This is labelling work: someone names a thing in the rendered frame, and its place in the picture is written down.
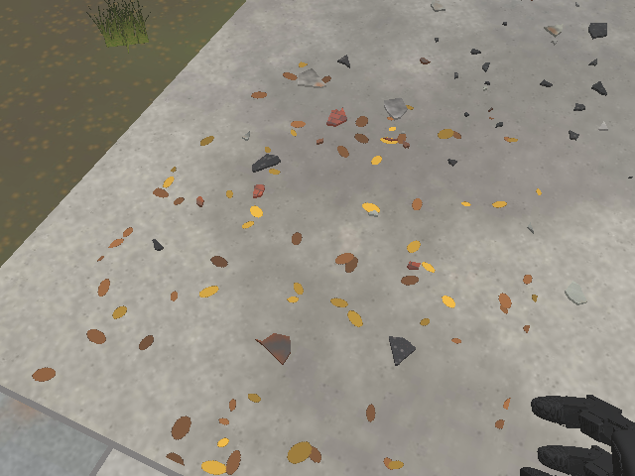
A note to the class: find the right robot hand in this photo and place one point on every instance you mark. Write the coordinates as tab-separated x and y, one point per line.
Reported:
599	420

